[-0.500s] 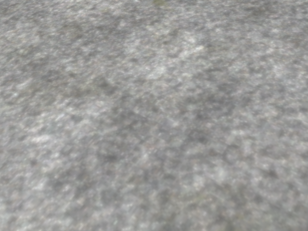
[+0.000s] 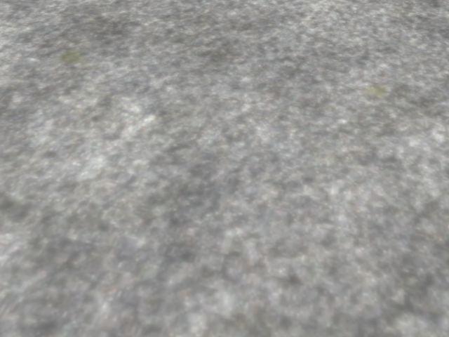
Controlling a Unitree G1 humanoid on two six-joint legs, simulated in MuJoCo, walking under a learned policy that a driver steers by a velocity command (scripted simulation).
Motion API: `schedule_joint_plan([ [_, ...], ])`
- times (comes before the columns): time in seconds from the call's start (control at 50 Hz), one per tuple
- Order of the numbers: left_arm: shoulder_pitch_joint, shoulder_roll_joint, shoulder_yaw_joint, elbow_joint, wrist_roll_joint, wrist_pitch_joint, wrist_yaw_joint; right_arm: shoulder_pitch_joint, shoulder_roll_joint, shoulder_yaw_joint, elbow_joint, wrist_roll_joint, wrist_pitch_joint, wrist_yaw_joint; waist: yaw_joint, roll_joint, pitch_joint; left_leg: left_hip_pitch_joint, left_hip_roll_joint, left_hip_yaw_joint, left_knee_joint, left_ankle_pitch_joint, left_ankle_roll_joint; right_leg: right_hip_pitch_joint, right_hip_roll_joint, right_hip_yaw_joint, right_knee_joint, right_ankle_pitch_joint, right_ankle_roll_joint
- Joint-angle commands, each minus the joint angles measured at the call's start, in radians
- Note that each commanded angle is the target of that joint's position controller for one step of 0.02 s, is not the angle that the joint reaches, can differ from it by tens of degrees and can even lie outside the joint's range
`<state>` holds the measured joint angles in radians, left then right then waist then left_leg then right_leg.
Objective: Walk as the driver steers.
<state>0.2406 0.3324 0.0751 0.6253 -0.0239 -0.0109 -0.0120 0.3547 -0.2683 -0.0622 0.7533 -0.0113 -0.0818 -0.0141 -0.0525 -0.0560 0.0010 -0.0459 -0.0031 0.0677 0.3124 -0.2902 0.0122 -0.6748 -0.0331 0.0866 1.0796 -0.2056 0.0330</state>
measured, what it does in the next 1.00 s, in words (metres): walks ahead, turning right: right foot, then left foot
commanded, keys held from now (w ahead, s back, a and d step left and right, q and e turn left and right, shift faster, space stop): w+e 0.46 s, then w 0.54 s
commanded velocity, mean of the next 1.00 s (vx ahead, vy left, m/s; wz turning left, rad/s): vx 0.48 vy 0.00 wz -0.40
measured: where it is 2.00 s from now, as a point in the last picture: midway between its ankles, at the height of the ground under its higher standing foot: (306, 179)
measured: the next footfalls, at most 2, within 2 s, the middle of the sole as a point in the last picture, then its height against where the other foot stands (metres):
right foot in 0.22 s outside the picture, level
left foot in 0.72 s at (231, 295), level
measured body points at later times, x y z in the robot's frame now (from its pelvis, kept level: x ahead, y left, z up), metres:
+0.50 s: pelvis +0.27 -0.09 +0.00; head +0.30 -0.11 +0.45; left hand +0.43 +0.16 -0.10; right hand +0.37 -0.40 -0.08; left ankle +0.44 +0.06 -0.67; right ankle +0.24 -0.16 -0.74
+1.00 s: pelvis +0.57 -0.12 +0.00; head +0.60 -0.12 +0.45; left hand +0.82 +0.06 -0.10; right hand +0.51 -0.39 -0.11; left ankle +0.59 -0.04 -0.74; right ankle +0.58 -0.30 -0.67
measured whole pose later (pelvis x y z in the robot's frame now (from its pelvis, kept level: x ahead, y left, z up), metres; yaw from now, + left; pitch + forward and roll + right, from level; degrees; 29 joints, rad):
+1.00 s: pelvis +0.57 -0.12 +0.00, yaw -23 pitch +1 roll +1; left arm 0.19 0.30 0.04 0.70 0.00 -0.05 0.00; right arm 0.36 -0.27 -0.03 0.77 0.00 -0.09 0.02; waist -0.05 -0.04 0.03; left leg -0.14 -0.07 0.03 0.30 -0.17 0.07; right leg -0.61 -0.08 0.05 0.95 -0.21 0.01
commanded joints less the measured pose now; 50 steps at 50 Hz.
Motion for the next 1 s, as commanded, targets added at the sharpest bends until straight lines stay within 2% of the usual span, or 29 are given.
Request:
schedule_joint_plan([
  [0.02, -0.144, 0.023, -0.003, -0.111, 0.001, -0.025, -0.014, -0.042, -0.165, -0.035, -0.054, 0.001, -0.011, -0.003, -0.021, 0.154, 0.092, 0.026, 0.233, -0.104, -0.164, 0.22, 0.143, -0.148, -0.038, -0.021, -0.106, 0.111, 0.019],
  [0.08, -0.228, -0.007, -0.02, -0.129, 0.001, -0.033, -0.037, -0.018, -0.196, -0.04, -0.03, 0.014, -0.004, -0.002, -0.05, 0.144, 0.12, 0.01, 0.236, -0.018, -0.172, 0.272, 0.132, -0.059, -0.038, -0.089, -0.292, 0.177, 0.001],
  [0.14, -0.263, 0.002, -0.019, -0.145, -0.005, -0.036, -0.056, 0.005, -0.226, -0.047, -0.005, 0.033, 0.006, 0.001, -0.039, 0.143, 0.127, 0.067, 0.269, 0.029, -0.141, 0.428, 0.118, 0.016, -0.016, -0.137, -0.409, 0.13, -0.051],
  [0.18, -0.209, 0.047, 0.004, -0.141, 0.001, -0.031, -0.058, 0.002, -0.258, -0.055, 0.001, 0.039, 0.016, -0.003, 0.018, 0.176, 0.054, 0.118, 0.276, 0.079, 0.004, 0.853, 0.097, 0.154, 0.052, -0.188, -0.439, 0.043, -0.103],
  [0.2, -0.101, 0.089, 0.026, -0.117, 0.0, -0.026, -0.055, 0.0, -0.269, -0.058, 0.002, 0.041, 0.024, -0.007, 0.086, 0.184, -0.02, 0.111, 0.268, 0.105, 0.162, 1.019, 0.082, 0.304, 0.095, -0.207, -0.461, 0.024, -0.137],
  [0.22, 0.071, 0.14, 0.058, -0.072, -0.005, -0.018, -0.043, -0.003, -0.256, -0.05, -0.005, 0.044, 0.026, -0.012, 0.181, 0.159, -0.115, 0.008, 0.242, 0.131, 0.377, 1.015, 0.053, 0.563, 0.126, -0.196, -0.515, 0.089, -0.179],
  [0.24, 0.224, 0.202, 0.082, -0.041, -0.014, -0.002, -0.021, 0.023, -0.193, -0.026, -0.03, 0.017, 0.017, -0.012, 0.23, 0.043, -0.212, -0.262, 0.202, 0.114, 0.681, 0.556, 0.017, 0.886, -0.001, 0.014, -0.506, 0.071, -0.23],
  [0.26, 0.173, 0.306, 0.088, -0.059, -0.014, -0.016, -0.019, 0.114, -0.065, 0.019, -0.096, -0.007, -0.009, 0.003, 0.092, -0.219, -0.359, -0.63, -0.003, -0.009, 1.019, -0.296, -0.03, 1.132, -0.272, 0.647, -0.639, -0.218, -0.423],
  [0.28, 0.199, 0.202, 0.063, -0.078, -0.006, -0.032, -0.023, -0.027, -0.179, -0.002, -0.106, 0.026, -0.039, 0.011, 0.19, -0.087, -0.402, -0.707, 0.012, -0.185, 1.092, -0.264, -0.015, 1.118, -0.286, 0.743, -0.765, -0.29, -0.406],
  [0.3, 0.164, 0.161, 0.046, -0.055, 0.004, -0.045, -0.026, -0.113, -0.206, -0.01, -0.14, 0.057, -0.053, 0.015, 0.182, -0.059, -0.233, -0.768, 0.046, -0.17, 1.064, -0.164, 0.0, 0.995, -0.26, 0.598, -0.79, -0.2, -0.362],
  [0.32, 0.104, 0.148, 0.041, -0.056, 0.001, -0.052, -0.025, -0.125, -0.19, -0.003, -0.14, 0.043, -0.062, 0.008, 0.134, 0.032, -0.139, -0.731, 0.088, -0.164, 0.983, -0.08, 0.006, 0.837, -0.217, 0.485, -0.793, -0.078, -0.339],
  [0.34, 0.039, 0.128, 0.034, -0.063, 0.007, -0.054, -0.022, -0.12, -0.188, -0.006, -0.132, 0.019, -0.063, 0.004, 0.09, 0.051, -0.086, -0.674, 0.113, -0.163, 0.909, -0.038, -0.003, 0.71, -0.179, 0.4, -0.799, 0.037, -0.326],
  [0.38, -0.024, 0.106, 0.025, -0.076, 0.026, -0.057, -0.014, -0.081, -0.187, -0.009, -0.117, 0.008, -0.041, 0.009, 0.033, 0.01, -0.055, -0.586, 0.136, -0.165, 0.854, 0.008, -0.021, 0.568, -0.139, 0.328, -0.845, 0.152, -0.33],
  [0.42, -0.019, 0.103, 0.022, -0.053, 0.013, -0.063, -0.005, -0.078, -0.164, -0.003, -0.112, -0.006, -0.022, 0.01, 0.021, 0.015, -0.026, -0.569, 0.132, -0.14, 0.786, 0.032, -0.056, 0.478, -0.122, 0.265, -0.866, 0.238, -0.338],
  [0.46, 0.003, 0.119, 0.025, -0.03, 0.013, -0.063, 0.008, -0.152, -0.141, 0.005, -0.138, -0.013, -0.015, 0.009, 0.038, 0.018, 0.014, -0.589, 0.116, -0.123, 0.67, 0.132, -0.084, 0.422, -0.09, 0.214, -0.875, 0.264, -0.326],
  [0.54, 0.067, 0.117, 0.02, 0.02, 0.007, -0.059, 0.018, -0.31, -0.09, 0.028, -0.163, -0.003, -0.029, 0.026, 0.113, -0.004, 0.027, -0.48, 0.061, -0.09, 0.343, 0.429, -0.083, 0.389, -0.036, 0.126, -0.861, 0.185, -0.256],
  [0.6, 0.13, 0.128, 0.021, 0.062, 0.0, -0.059, 0.017, -0.384, -0.112, 0.022, -0.184, 0.015, -0.04, 0.041, 0.146, -0.016, 0.049, -0.475, 0.047, -0.107, 0.245, 0.456, -0.056, 0.471, -0.086, 0.178, -0.835, 0.129, -0.252],
  [0.64, 0.15, 0.125, 0.02, 0.082, 0.001, -0.051, 0.019, -0.386, -0.135, 0.012, -0.192, 0.015, -0.043, 0.047, 0.137, -0.028, 0.052, -0.503, 0.047, -0.123, 0.204, 0.385, -0.024, 0.574, -0.132, 0.224, -0.786, 0.168, -0.241],
  [0.7, 0.135, 0.131, 0.024, 0.094, 0.005, -0.036, 0.02, -0.294, -0.163, -0.006, -0.177, 0.012, -0.045, 0.045, 0.079, -0.056, 0.022, -0.397, 0.016, -0.085, 0.169, 0.236, 0.033, 0.657, -0.145, 0.236, -0.675, 0.42, -0.209],
  [0.72, 0.126, 0.112, 0.016, 0.092, 0.011, -0.033, 0.019, -0.181, -0.191, -0.023, -0.151, 0.009, -0.047, 0.039, 0.019, -0.036, -0.061, -0.227, 0.014, -0.069, 0.154, 0.268, 0.067, 0.64, -0.092, 0.194, -0.531, 0.547, -0.184],
  [0.74, 0.126, 0.075, -0.002, 0.069, 0.029, -0.031, 0.019, -0.016, -0.236, -0.035, -0.135, -0.003, -0.046, 0.033, -0.049, 0.036, -0.224, 0.058, 0.151, -0.211, 0.204, 0.309, 0.133, 0.502, -0.031, 0.148, -0.267, 0.403, -0.148],
  [0.76, 0.276, -0.005, -0.024, 0.074, 0.006, -0.044, 0.017, 0.079, -0.3, -0.057, -0.094, -0.006, -0.035, 0.039, -0.007, 0.332, -0.368, 0.416, 0.36, -0.666, 0.123, 0.064, 0.298, 0.131, 0.14, 0.056, 0.109, -0.151, -0.06],
  [0.78, 0.25, 0.059, -0.019, 0.08, -0.004, -0.054, 0.015, 0.098, -0.21, -0.036, -0.088, 0.021, -0.032, 0.048, -0.03, 0.302, -0.337, 0.418, 0.388, -0.851, -0.001, -0.158, 0.287, -0.013, 0.121, 0.124, 0.217, -0.357, -0.056],
  [0.8, 0.131, 0.119, -0.001, 0.061, -0.018, -0.057, 0.014, 0.034, -0.165, -0.022, -0.094, 0.025, -0.028, 0.042, -0.044, 0.192, -0.177, 0.293, 0.363, -0.717, -0.021, -0.194, 0.246, -0.074, 0.068, 0.11, 0.254, -0.283, -0.057],
  [0.82, 0.052, 0.113, -0.005, 0.037, -0.01, -0.06, 0.015, -0.029, -0.155, -0.016, -0.104, 0.014, -0.021, 0.039, -0.023, 0.105, -0.088, 0.158, 0.32, -0.597, -0.038, -0.106, 0.221, -0.06, 0.019, 0.055, 0.219, -0.207, -0.059],
  [0.84, 0.009, 0.098, -0.005, 0.024, 0.007, -0.065, 0.014, -0.063, -0.143, -0.01, -0.1, 0.006, -0.018, 0.039, -0.001, 0.082, -0.014, 0.046, 0.284, -0.516, -0.064, 0.008, 0.223, -0.051, -0.013, 0.032, 0.152, -0.154, -0.056],
  [0.88, 0.04, 0.066, -0.006, 0.036, 0.012, -0.061, 0.011, -0.085, -0.119, -0.001, -0.098, -0.002, -0.025, 0.038, 0.041, 0.133, -0.009, -0.041, 0.226, -0.413, -0.106, 0.15, 0.212, 0.038, -0.052, 0.02, 0.068, -0.094, -0.048],
  [0.92, 0.054, 0.034, -0.013, 0.046, 0.015, -0.052, 0.011, -0.075, -0.125, -0.003, -0.082, 0.011, -0.031, 0.037, 0.053, 0.147, -0.01, -0.071, 0.215, -0.345, -0.133, 0.246, 0.227, 0.049, -0.061, -0.003, 0.004, -0.082, -0.033],
  [1.0, -0.072, 0.004, -0.028, 0.013, 0.026, -0.058, 0.008, -0.045, -0.166, -0.013, -0.05, 0.019, -0.022, 0.028, 0.023, 0.119, 0.026, -0.07, 0.196, -0.239, -0.174, 0.341, 0.222, 0.011, -0.072, -0.029, -0.234, 0.101, -0.007],
])
Keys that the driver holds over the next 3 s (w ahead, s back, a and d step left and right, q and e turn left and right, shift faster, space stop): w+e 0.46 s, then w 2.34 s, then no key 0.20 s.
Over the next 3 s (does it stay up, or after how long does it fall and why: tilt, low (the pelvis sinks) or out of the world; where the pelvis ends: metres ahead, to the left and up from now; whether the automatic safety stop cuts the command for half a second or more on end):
stays up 1.59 -0.54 -0.01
